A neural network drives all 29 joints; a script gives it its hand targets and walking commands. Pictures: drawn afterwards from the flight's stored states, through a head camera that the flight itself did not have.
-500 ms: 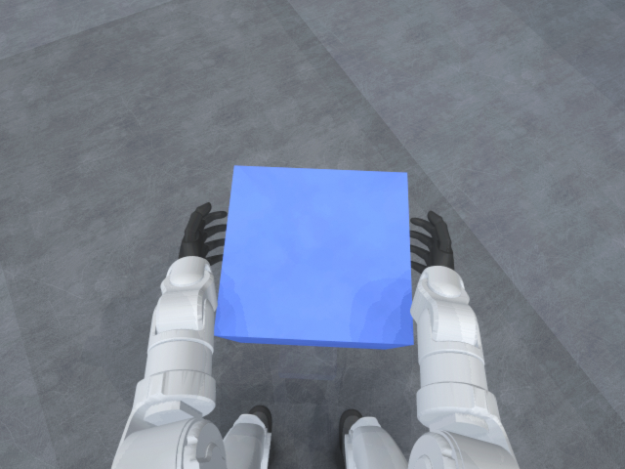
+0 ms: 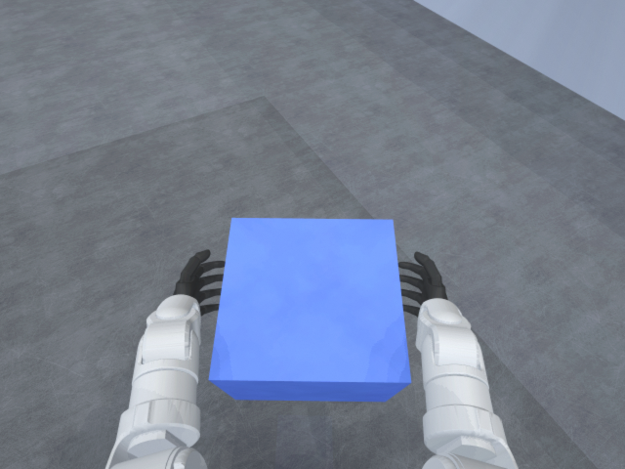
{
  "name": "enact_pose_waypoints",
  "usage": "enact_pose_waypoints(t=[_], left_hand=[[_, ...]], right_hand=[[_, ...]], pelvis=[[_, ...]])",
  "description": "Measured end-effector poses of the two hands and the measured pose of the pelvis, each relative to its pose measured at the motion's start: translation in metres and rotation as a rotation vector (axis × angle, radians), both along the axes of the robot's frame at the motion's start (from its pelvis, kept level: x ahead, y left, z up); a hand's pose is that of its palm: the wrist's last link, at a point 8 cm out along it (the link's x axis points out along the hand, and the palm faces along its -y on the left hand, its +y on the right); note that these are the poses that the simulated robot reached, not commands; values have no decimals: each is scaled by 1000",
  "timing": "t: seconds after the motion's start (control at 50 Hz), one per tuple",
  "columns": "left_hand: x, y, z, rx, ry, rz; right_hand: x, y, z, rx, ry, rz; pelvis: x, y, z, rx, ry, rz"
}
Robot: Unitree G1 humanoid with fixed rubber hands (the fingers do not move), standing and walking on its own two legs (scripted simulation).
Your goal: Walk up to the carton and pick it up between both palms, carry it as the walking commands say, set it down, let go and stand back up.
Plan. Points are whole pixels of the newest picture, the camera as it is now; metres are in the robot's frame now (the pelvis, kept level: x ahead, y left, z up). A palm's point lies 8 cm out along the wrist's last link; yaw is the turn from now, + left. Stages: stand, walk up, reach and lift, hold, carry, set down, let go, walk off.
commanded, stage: reach and lift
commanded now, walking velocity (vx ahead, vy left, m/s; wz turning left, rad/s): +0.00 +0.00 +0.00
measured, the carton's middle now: (311, 313) +0.36 +0.00 -0.08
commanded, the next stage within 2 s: hold in 1.30 s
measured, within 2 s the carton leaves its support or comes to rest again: neither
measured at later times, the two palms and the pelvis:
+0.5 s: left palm (179, 292) +0.32 +0.17 +0.06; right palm (448, 300) +0.31 -0.16 +0.06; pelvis +0.01 +0.01 +0.01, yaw +0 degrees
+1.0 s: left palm (165, 300) +0.31 +0.18 +0.06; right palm (433, 301) +0.31 -0.15 +0.05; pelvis +0.02 +0.01 +0.01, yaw +1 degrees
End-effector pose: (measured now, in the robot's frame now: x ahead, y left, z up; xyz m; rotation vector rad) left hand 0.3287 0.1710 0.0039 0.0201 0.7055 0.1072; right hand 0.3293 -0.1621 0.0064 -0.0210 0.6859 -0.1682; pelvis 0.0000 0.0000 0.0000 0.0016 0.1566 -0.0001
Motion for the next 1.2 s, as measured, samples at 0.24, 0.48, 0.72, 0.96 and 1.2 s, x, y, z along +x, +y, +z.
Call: enact_pose_waypoints(t=[0.24, 0.48, 0.72, 0.96, 1.2], left_hand=[[-6, -2, 30, -5, -21, -5], [-13, -5, 55, 14, -47, 19], [-17, -1, 54, 24, -29, 45], [-23, 11, 51, 27, -41, 80], [-24, 4, 52, 33, -38, 45]], right_hand=[[-12, 3, 30, -33, -15, -66], [-17, -3, 50, 3, -35, -9], [-20, 1, 45, 8, -4, 10], [-17, 15, 47, -12, -17, 34], [-28, 8, 44, 9, -15, 2]], pelvis=[[8, 10, 8, -2, -123, 7], [14, 8, 12, 0, -217, 2], [17, 5, 14, 1, -245, 0], [19, 8, 14, 1, -226, 7], [15, 11, 14, 0, -239, -1]])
